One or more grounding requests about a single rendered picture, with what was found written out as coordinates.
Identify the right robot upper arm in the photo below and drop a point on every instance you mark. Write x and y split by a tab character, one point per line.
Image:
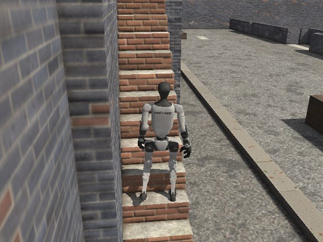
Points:
181	117

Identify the right robot shin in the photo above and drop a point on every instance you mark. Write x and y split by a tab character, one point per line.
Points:
173	177

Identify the robot right forearm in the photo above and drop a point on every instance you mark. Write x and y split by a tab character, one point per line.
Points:
185	138

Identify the left robot hand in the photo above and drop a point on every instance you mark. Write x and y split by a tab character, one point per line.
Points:
140	144

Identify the robot left forearm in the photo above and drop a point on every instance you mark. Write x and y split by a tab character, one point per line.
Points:
141	134

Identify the left robot upper arm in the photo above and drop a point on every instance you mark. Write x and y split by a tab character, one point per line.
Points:
145	115

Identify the right robot hand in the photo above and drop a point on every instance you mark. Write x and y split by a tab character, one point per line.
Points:
188	151

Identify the robot right thigh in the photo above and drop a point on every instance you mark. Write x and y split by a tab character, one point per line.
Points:
173	151

